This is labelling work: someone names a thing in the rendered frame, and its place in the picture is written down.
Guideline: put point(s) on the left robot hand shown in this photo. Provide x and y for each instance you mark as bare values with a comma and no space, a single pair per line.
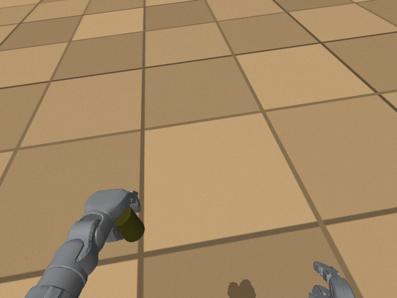
113,202

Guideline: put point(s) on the right robot hand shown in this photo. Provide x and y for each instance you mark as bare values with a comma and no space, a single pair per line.
338,287

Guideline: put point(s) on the can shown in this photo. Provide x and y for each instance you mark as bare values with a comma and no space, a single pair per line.
130,226

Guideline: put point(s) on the left robot arm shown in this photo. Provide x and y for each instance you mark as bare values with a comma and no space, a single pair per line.
76,258

